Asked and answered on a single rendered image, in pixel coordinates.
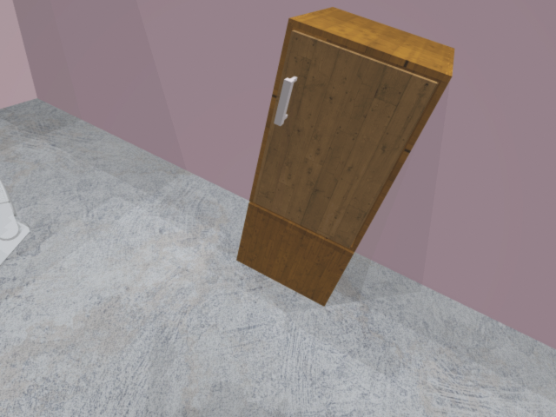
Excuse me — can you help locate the handle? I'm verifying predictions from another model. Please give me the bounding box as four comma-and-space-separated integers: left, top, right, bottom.
274, 76, 298, 126

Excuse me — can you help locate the left robot hand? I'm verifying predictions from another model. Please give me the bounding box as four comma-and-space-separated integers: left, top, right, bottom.
0, 178, 30, 266

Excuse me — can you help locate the cupboard door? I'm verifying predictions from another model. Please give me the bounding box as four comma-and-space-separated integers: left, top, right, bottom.
253, 30, 438, 248

